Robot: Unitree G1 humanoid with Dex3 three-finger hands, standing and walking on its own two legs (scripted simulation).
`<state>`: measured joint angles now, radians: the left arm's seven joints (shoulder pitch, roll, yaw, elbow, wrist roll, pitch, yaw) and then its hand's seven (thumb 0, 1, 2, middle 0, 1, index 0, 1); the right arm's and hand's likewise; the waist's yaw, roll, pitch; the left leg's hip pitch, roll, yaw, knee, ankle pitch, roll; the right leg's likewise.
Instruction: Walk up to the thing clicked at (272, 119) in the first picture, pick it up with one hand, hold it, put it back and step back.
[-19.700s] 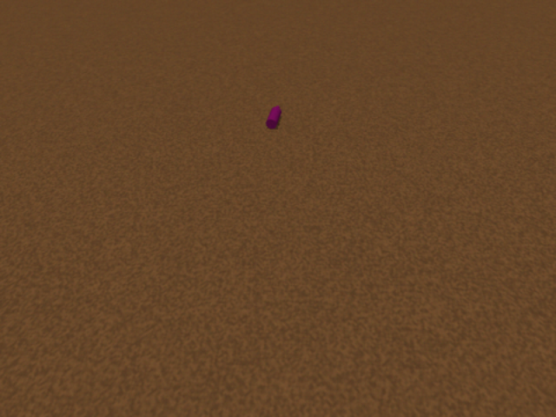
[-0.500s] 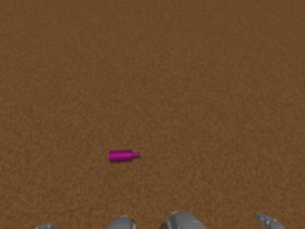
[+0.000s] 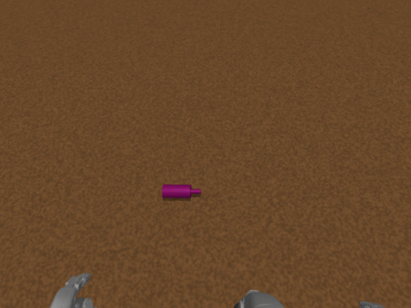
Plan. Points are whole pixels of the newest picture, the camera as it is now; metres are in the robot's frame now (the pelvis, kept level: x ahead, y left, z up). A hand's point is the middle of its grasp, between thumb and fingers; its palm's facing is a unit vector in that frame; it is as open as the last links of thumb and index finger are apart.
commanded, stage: walk up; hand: left
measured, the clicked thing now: (181, 191) +0.71 +0.16 -0.72
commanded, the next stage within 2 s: stand in 1.12 s
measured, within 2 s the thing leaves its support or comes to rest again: neither
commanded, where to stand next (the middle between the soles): +0.32 -0.02 m, yaw -2 degrees
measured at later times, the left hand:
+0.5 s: hand out of the picture -0.02 +0.26 -0.14, palm faces +0.03 -0.93 -0.37, open 7.4 cm
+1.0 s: hand out of the picture +0.07 +0.25 -0.13, palm faces +0.00 -0.94 -0.35, open 7.4 cm
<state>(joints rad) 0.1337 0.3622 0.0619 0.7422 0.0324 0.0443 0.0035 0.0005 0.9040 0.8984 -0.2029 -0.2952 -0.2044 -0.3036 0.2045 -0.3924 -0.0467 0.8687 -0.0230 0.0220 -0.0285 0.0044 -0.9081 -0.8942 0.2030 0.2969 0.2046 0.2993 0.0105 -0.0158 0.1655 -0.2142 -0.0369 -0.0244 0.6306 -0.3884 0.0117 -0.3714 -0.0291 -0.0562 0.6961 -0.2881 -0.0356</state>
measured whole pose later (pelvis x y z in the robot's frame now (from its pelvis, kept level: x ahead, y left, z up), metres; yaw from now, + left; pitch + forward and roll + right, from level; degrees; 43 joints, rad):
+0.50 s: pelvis -0.07 +0.00 +0.01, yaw +0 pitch -3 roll +1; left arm 0.24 0.36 0.05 0.98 0.03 -0.01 -0.01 0.00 0.90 0.90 -0.20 -0.30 -0.20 -0.30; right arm 0.20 -0.39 -0.06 0.96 -0.04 0.00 0.01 0.00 -0.91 -0.89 0.20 0.30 0.20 0.30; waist 0.04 0.01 0.07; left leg -0.22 -0.02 -0.04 0.56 -0.29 0.00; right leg -0.24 -0.02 0.03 0.60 -0.31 0.01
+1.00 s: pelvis -0.04 +0.00 +0.02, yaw -1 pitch -3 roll +0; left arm 0.09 0.36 0.02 1.05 0.00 -0.03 0.01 0.00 0.91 0.90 -0.20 -0.29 -0.20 -0.30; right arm 0.09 -0.35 -0.04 1.04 -0.02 -0.01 0.01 0.00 -0.91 -0.89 0.20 0.30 0.20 0.30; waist 0.01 0.00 0.06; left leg -0.14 0.00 -0.02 0.46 -0.28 0.00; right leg -0.14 0.00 0.06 0.46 -0.27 0.02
